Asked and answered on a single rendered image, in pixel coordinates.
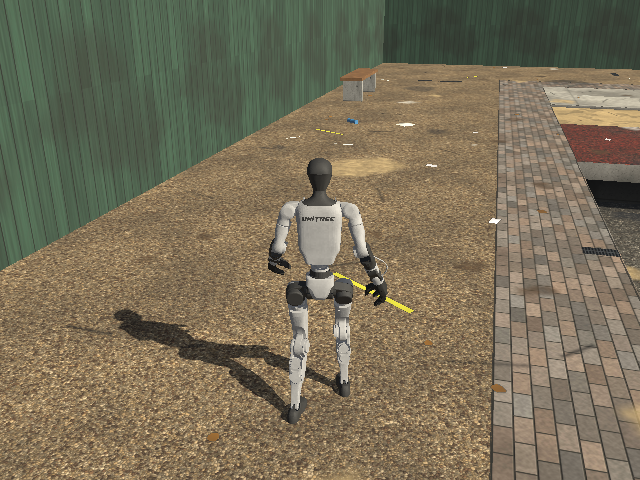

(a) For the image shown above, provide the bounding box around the robot right forearm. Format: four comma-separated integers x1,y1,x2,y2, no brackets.
360,242,384,286

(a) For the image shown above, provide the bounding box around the robot left forearm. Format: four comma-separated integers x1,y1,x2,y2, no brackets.
268,238,282,266

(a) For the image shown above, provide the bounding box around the robot left upper arm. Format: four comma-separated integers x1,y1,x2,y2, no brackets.
271,201,299,254

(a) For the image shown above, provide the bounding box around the right robot hand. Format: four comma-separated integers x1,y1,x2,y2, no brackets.
365,280,388,306

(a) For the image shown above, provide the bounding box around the robot right upper arm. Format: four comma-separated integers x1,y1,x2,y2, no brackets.
340,202,369,259

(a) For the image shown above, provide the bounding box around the robot torso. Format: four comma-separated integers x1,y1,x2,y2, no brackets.
296,197,343,300

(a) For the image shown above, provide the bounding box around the robot left foot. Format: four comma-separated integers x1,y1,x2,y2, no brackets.
287,396,307,424

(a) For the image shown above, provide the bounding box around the left robot hand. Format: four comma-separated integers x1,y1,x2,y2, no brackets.
268,258,291,275

